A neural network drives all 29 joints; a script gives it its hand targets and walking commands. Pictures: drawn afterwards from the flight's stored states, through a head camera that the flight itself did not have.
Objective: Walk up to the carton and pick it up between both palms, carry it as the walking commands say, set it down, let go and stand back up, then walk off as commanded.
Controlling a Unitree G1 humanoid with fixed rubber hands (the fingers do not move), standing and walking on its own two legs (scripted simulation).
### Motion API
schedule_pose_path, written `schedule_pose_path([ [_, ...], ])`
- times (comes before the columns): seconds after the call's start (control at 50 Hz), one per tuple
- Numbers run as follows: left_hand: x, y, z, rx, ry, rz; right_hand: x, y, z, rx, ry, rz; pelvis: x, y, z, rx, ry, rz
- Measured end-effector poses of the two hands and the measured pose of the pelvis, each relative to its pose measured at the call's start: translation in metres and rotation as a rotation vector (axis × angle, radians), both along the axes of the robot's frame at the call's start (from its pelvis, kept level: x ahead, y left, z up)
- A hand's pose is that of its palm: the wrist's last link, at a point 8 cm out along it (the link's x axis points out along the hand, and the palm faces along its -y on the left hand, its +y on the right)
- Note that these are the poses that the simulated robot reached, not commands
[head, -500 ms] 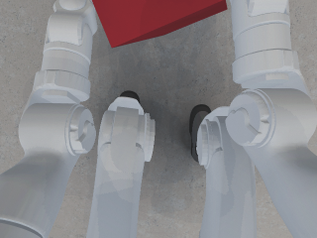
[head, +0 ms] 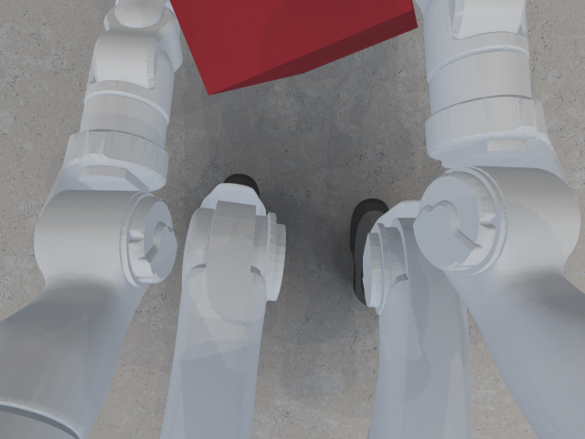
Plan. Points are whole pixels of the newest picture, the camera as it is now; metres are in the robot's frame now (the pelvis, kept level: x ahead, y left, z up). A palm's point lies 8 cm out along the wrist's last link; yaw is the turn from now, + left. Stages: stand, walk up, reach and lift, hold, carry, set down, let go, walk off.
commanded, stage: set down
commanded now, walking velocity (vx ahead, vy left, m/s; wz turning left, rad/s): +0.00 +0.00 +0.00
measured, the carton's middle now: out of the picture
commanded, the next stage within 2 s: none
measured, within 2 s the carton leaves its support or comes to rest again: rests again in 1.66 s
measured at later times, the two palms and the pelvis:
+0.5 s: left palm out of the picture +0.50 +0.20 -0.20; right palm out of the picture +0.59 -0.05 -0.15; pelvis +0.00 +0.00 +0.00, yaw +0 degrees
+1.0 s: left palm out of the picture +0.51 +0.23 -0.21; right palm out of the picture +0.55 -0.10 -0.21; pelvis +0.01 +0.00 +0.00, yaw +0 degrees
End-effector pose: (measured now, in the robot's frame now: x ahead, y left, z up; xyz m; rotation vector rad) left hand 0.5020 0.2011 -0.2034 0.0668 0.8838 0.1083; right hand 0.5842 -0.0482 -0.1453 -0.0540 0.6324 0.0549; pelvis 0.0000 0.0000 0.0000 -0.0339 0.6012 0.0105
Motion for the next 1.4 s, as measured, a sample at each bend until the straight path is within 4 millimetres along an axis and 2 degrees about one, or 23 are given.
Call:
schedule_pose_path([
  [0.62, 0.003, -0.003, -0.003, -0.025, -0.032, -0.018, 0.004, -0.011, -0.006, 0.032, 0.012, 0.0, 0.005, -0.001, 0.0, 0.002, 0.022, 0.0],
  [0.7, 0.008, 0.001, 0.0, -0.001, -0.086, 0.003, -0.003, -0.023, -0.022, 0.015, 0.066, -0.02, 0.007, -0.001, 0.001, 0.002, 0.027, -0.001],
  [0.82, 0.01, 0.021, -0.001, 0.061, -0.102, 0.036, -0.029, -0.051, -0.058, -0.04, 0.17, -0.059, 0.012, -0.001, 0.003, 0.003, 0.041, -0.002],
  [0.9, 0.009, 0.028, -0.006, 0.073, -0.096, 0.043, -0.031, -0.056, -0.064, -0.044, 0.17, -0.058, 0.014, -0.001, 0.003, 0.002, 0.046, -0.004],
  [1.06, 0.01, 0.025, -0.008, 0.034, -0.106, 0.068, -0.029, -0.051, -0.06, -0.049, 0.14, -0.042, 0.013, 0.001, -0.001, 0.0, 0.031, -0.008],
  [1.22, 0.025, 0.036, 0.016, 0.044, -0.233, 0.103, -0.026, -0.053, -0.055, -0.025, 0.105, -0.089, 0.009, 0.0, 0.001, 0.002, -0.018, -0.007],
  [1.32, 0.024, 0.045, 0.033, 0.039, -0.225, 0.136, -0.021, -0.051, -0.035, -0.035, 0.067, -0.095, 0.006, 0.0, 0.003, 0.002, -0.045, -0.006],
  [1.4, 0.028, 0.045, 0.066, 0.032, -0.255, 0.144, -0.015, -0.047, 0.0, -0.039, 0.032, -0.089, 0.004, 0.0, 0.011, 0.003, -0.081, -0.003],
])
